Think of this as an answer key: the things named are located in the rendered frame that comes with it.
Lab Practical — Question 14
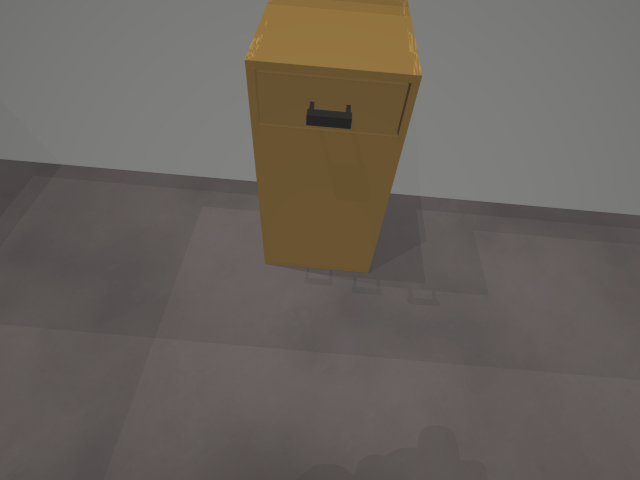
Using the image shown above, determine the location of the handle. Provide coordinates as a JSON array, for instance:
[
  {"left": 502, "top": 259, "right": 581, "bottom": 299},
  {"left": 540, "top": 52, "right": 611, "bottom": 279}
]
[{"left": 306, "top": 102, "right": 352, "bottom": 129}]

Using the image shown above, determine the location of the drawer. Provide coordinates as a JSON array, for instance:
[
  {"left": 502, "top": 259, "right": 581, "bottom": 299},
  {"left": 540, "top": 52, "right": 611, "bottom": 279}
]
[{"left": 256, "top": 70, "right": 409, "bottom": 135}]

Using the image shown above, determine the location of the cabinet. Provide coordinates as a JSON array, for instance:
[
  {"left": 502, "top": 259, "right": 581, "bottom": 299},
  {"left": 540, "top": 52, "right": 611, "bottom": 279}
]
[{"left": 245, "top": 0, "right": 422, "bottom": 273}]

